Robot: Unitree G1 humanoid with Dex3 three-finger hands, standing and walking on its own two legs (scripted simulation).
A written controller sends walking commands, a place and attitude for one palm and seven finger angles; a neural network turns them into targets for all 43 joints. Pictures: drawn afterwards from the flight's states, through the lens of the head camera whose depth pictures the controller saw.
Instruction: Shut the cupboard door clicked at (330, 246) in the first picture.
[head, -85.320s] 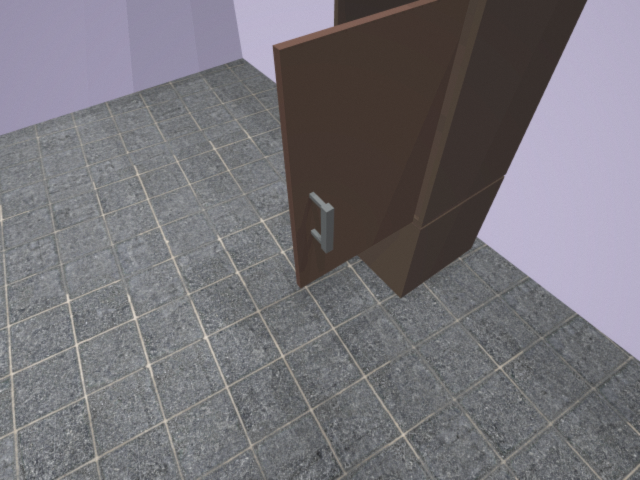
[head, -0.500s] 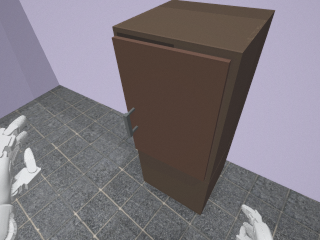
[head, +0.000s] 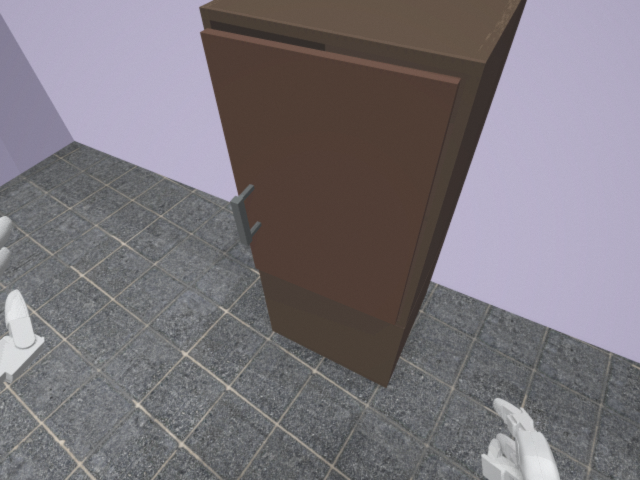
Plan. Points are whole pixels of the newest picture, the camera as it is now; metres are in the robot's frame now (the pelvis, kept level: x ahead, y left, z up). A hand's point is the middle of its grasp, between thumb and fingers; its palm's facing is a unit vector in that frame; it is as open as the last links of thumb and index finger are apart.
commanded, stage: step back with the hand held close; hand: left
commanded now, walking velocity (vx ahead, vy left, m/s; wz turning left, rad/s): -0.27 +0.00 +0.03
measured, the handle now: (247, 215) +0.63 +0.19 -0.10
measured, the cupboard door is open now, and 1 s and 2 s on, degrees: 2 2 2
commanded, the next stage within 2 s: stop stepping back and stand still in 1.14 s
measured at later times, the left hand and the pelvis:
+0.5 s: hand out of the picture +0.13 +0.26 +0.17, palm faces +0.49 -0.74 -0.45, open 7.4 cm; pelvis -0.07 -0.01 -0.01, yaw +2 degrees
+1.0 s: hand out of the picture +0.05 +0.25 +0.18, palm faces +0.54 -0.68 -0.51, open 7.4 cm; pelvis -0.13 -0.03 -0.03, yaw +11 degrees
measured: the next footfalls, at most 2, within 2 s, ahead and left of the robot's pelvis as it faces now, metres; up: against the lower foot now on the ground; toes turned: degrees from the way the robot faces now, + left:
right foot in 1.00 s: -0.03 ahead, -0.15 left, +0.00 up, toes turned +15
left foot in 1.18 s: -0.06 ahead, +0.11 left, +0.00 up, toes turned +11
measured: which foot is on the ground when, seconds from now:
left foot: down 0.00-1.00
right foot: down 0.00-0.88, up 0.90-0.98, down 1.00-1.00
